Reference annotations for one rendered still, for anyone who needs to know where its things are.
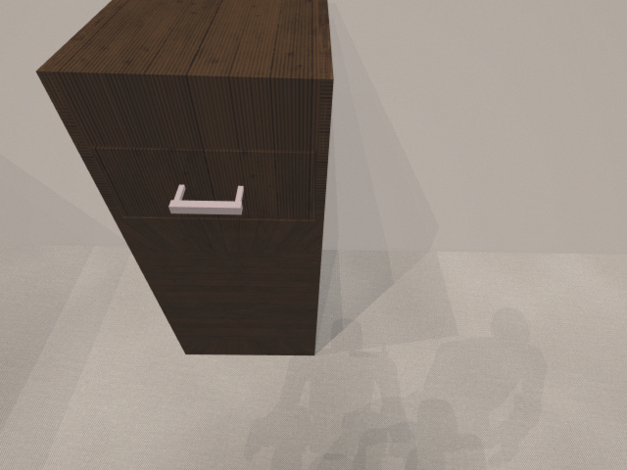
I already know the drawer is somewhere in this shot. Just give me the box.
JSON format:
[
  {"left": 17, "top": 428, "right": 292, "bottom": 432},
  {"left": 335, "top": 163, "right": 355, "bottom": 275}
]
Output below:
[{"left": 91, "top": 146, "right": 314, "bottom": 219}]

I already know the cabinet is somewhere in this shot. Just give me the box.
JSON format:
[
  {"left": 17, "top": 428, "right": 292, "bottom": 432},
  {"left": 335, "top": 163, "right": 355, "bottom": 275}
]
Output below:
[{"left": 36, "top": 0, "right": 334, "bottom": 355}]

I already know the handle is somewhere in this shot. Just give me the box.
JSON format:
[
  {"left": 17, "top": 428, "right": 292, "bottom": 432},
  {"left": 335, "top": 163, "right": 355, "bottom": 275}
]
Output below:
[{"left": 169, "top": 185, "right": 244, "bottom": 214}]

